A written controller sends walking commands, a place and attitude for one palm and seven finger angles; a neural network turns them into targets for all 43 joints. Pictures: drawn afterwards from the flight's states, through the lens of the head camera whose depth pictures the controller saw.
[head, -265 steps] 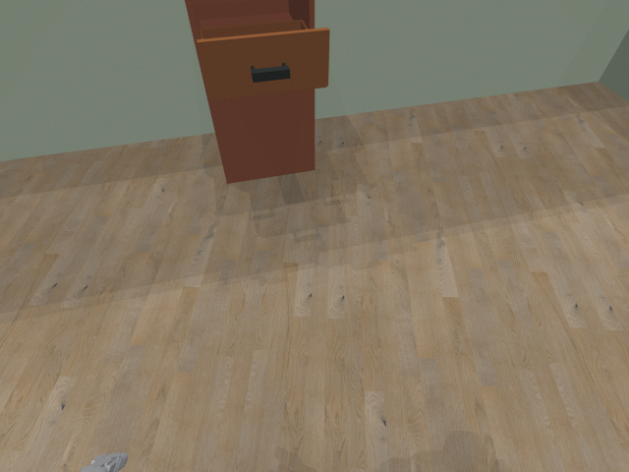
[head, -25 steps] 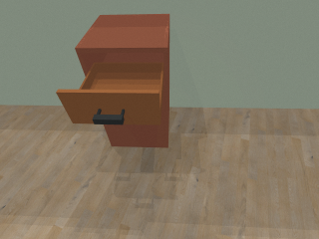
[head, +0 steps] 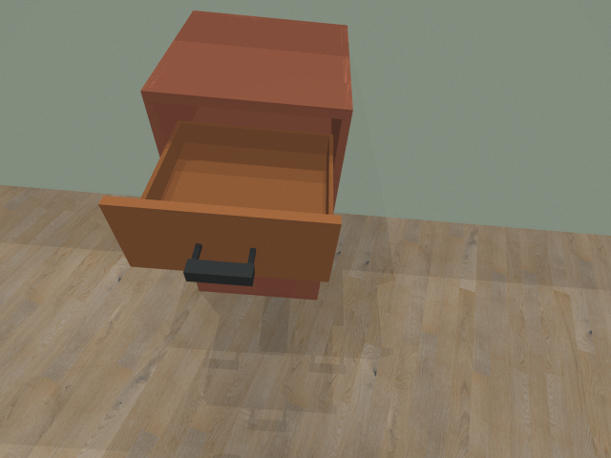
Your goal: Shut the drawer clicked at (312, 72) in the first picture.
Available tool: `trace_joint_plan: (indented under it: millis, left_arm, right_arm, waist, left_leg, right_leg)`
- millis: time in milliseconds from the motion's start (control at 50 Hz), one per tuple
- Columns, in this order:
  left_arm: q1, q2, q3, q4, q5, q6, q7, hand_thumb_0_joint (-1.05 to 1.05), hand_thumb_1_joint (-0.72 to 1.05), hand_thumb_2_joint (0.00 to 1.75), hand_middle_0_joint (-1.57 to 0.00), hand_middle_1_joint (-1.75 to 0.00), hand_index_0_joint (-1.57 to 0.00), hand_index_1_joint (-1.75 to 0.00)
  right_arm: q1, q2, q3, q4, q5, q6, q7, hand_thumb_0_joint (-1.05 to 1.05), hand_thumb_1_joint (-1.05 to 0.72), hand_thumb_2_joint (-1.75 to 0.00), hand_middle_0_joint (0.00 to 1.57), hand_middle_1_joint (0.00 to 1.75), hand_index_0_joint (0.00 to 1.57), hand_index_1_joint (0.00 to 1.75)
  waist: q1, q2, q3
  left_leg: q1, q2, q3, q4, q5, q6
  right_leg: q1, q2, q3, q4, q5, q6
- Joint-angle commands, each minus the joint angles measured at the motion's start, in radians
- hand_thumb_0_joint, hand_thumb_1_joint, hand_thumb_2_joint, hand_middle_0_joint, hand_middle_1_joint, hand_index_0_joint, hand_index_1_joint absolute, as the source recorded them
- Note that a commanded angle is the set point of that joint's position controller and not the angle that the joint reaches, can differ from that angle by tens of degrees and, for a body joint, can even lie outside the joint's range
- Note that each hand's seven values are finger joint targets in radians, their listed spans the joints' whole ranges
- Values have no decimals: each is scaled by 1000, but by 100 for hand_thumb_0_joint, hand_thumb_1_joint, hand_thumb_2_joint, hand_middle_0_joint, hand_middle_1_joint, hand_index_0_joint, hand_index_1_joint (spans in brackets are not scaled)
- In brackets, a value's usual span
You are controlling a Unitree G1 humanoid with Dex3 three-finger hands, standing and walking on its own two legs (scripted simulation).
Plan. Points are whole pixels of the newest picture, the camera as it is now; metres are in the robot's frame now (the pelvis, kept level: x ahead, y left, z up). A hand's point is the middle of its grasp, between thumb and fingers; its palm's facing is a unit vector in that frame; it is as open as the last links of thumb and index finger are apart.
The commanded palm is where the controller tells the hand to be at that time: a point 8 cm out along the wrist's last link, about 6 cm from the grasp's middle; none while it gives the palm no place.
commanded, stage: take the last steps up to it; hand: left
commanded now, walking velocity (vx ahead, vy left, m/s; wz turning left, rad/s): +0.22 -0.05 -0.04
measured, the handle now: (222, 261) +0.43 +0.18 -0.07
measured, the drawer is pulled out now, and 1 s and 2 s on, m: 0.30 0.30 0.30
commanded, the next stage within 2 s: come to a stop and stand still in 0.22 s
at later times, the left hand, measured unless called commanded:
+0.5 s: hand (241, 398) +0.23 +0.11 -0.16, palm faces -0.01 -0.98 -0.20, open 7.3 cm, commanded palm none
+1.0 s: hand out of the picture +0.10 +0.24 -0.17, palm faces +0.05 -0.95 -0.30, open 7.4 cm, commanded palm none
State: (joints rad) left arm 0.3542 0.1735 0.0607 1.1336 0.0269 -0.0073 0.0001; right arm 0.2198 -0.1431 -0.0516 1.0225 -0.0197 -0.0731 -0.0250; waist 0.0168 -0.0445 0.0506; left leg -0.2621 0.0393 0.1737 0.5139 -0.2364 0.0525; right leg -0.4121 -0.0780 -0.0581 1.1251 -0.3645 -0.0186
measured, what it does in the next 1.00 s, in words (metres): steps on the spot: right foot, then left foot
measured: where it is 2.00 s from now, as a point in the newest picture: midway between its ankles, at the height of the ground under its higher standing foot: outside the picture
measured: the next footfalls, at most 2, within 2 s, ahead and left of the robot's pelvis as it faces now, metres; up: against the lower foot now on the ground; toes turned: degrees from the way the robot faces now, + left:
right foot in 0.38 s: +0.22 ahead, -0.14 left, +0.00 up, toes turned -9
left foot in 0.80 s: +0.14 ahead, +0.11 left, +0.00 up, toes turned +3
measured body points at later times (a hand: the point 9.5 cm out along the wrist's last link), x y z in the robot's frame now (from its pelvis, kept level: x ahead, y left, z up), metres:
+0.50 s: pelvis +0.13 -0.04 -0.01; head +0.16 -0.07 +0.44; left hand +0.23 +0.16 -0.15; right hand +0.06 -0.25 -0.18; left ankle +0.06 +0.09 -0.70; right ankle +0.18 -0.14 -0.74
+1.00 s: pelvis +0.08 +0.02 -0.01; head +0.06 +0.00 +0.44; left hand +0.10 +0.28 -0.15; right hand +0.17 -0.21 -0.16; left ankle +0.10 +0.11 -0.74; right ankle +0.12 -0.08 -0.73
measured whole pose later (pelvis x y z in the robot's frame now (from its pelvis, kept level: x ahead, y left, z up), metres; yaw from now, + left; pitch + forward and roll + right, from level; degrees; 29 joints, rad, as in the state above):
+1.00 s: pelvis +0.08 +0.02 -0.01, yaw -1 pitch -3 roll +2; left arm 0.33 0.21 0.02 0.96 0.02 0.05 0.03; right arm 0.23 -0.20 -0.01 0.89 -0.02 0.04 -0.01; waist 0.03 0.02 0.00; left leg -0.24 -0.05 0.10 0.59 -0.30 0.06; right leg -0.32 -0.02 0.00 0.69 -0.35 -0.02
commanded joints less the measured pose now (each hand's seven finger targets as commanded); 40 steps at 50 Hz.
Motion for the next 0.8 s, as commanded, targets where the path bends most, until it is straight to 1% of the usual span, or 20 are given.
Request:
trace_joint_plan:
  millis: [0,100,260,280,300,320,340,360,380,400,420,460,480,580,680,700,720,740,760,780]
  left_arm:
    - [11,13,1,-66,2,-13,-8,0,90,90,-20,-30,-20,-30]
    - [-85,32,1,-110,-1,4,-7,0,90,90,-20,-30,-20,-30]
    - [-236,23,-7,-165,-2,-5,-5,0,90,90,-20,-30,-20,-30]
    - [-229,27,-7,-163,-2,-10,-4,0,90,90,-20,-30,-20,-30]
    - [-185,27,-4,-149,-1,-16,-3,0,90,90,-20,-30,-20,-30]
    - [-100,42,-2,-118,0,-26,1,0,90,90,-20,-30,-20,-30]
    - [-11,98,6,-86,1,-41,13,0,90,90,-20,-30,-20,-30]
    - [46,169,16,-63,-5,-49,24,0,90,90,-20,-30,-20,-30]
    - [50,184,7,-70,-17,-44,28,0,90,90,-20,-30,-20,-30]
    - [-7,188,9,-74,-15,-47,35,0,90,90,-20,-30,-20,-30]
    - [-61,166,5,-89,-14,-40,43,0,90,90,-20,-30,-20,-30]
    - [-126,147,8,-107,-7,-22,54,0,90,90,-20,-30,-20,-30]
    - [-141,145,16,-114,-3,-13,57,0,90,90,-20,-30,-20,-30]
    - [-184,163,30,-156,4,11,55,0,90,90,-20,-30,-20,-30]
    - [-189,183,32,-170,11,22,46,0,90,90,-20,-30,-20,-30]
    - [-136,231,17,-197,8,5,84,0,90,90,-20,-30,-20,-30]
    - [-126,247,21,-229,6,8,80,0,90,90,-20,-30,-20,-30]
    - [-145,226,12,-230,-1,16,72,0,90,90,-20,-30,-20,-30]
    - [-155,178,-6,-233,-9,24,63,0,90,90,-20,-30,-20,-30]
    - [-139,125,-14,-240,-12,38,51,0,90,90,-20,-30,-20,-30]
  right_arm:
    - [142,-96,-2,15,2,-19,-6,0,-90,-90,20,30,20,30]
    - [168,-107,-5,39,2,-13,-5,0,-90,-90,20,30,20,30]
    - [222,-118,-15,86,-13,13,-2,0,-90,-90,20,30,20,30]
    - [222,-115,-14,92,-13,16,-2,0,-90,-90,20,30,20,30]
    - [213,-112,-11,94,-12,19,-3,0,-90,-90,20,30,20,30]
    - [202,-101,-5,98,-6,19,-3,0,-90,-90,20,30,20,30]
    - [222,-67,3,99,5,15,-1,0,-90,-90,20,30,20,30]
    - [263,-26,12,92,15,18,1,0,-90,-90,20,30,20,30]
    - [251,-45,9,83,21,37,-13,0,-90,-90,20,30,20,30]
    - [240,-31,8,84,24,53,-14,0,-90,-90,20,30,20,30]
    - [226,-44,4,81,27,62,-18,0,-90,-90,20,30,20,30]
    - [188,-32,0,85,26,84,-19,0,-90,-90,20,30,20,30]
    - [181,-28,-3,80,24,94,-17,0,-90,-90,20,30,20,30]
    - [141,-53,-22,24,11,128,0,0,-90,-90,20,30,20,30]
    - [98,-66,-15,-23,13,109,10,0,-90,-90,20,30,20,30]
    - [125,-153,-30,-103,16,85,14,0,-90,-90,20,30,20,30]
    - [92,-105,-21,-140,15,82,14,0,-90,-90,20,30,20,30]
    - [103,-104,-12,-151,15,82,14,0,-90,-90,20,30,20,30]
    - [110,-122,-8,-150,9,81,12,0,-90,-90,20,30,20,30]
    - [99,-176,-10,-177,-5,77,14,0,-90,-90,20,30,20,30]
  waist:
    - [-7,116,-7]
    - [-5,117,14]
    - [-54,150,65]
    - [-50,139,68]
    - [-27,125,43]
    - [14,92,-5]
    - [40,-12,-92]
    - [28,-146,-179]
    - [25,-68,-179]
    - [7,-172,-196]
    - [3,-146,-168]
    - [-10,-33,-131]
    - [-11,-24,-119]
    - [-15,-87,-88]
    - [-8,-137,-98]
    - [-52,-27,-292]
    - [-24,9,-308]
    - [-50,22,-249]
    - [-54,90,-134]
    - [-40,248,-52]
  left_leg:
    - [116,262,-221,-337,256,104]
    - [176,262,-170,-340,338,122]
    - [179,266,-151,-261,331,109]
    - [159,261,-151,-231,329,101]
    - [141,240,-131,-170,337,81]
    - [122,190,-91,-58,353,44]
    - [0,128,-62,86,258,-7]
    - [-123,27,-12,234,-137,-62]
    - [-79,3,-83,350,-380,-80]
    - [-70,23,-131,414,-391,-84]
    - [-86,31,-165,440,-372,-86]
    - [-86,26,-176,448,-328,-89]
    - [-87,20,-169,438,-316,-93]
    - [-99,0,-167,480,-221,-108]
    - [-25,-10,-138,240,-190,-93]
    - [-49,-51,-80,214,-251,-106]
    - [-28,-22,-107,95,-201,-80]
    - [57,-47,-89,-45,-79,-74]
    - [85,-3,-119,-121,-43,-55]
    - [18,136,-282,-227,-75,-16]
  right_leg:
    - [-149,-52,39,-6,106,21]
    - [-191,-57,29,-150,155,40]
    - [-61,-11,-43,-444,95,16]
    - [-15,2,-54,-484,102,9]
    - [74,20,-67,-553,144,3]
    - [210,29,-71,-652,250,3]
    - [425,-67,49,-653,537,-24]
    - [571,-281,246,-665,958,-107]
    - [491,-351,254,-690,1261,-186]
    - [428,-345,259,-696,1281,-209]
    - [386,-343,249,-702,1215,-222]
    - [314,-305,184,-712,1042,-207]
    - [289,-296,162,-718,990,-201]
    - [169,-267,137,-794,653,-182]
    - [153,-225,163,-827,301,-158]
    - [392,-262,266,-692,737,-143]
    - [356,-239,203,-618,514,-144]
    - [223,-189,142,-607,310,-100]
    - [99,-115,84,-583,131,-51]
    - [17,-24,2,-519,-42,-5]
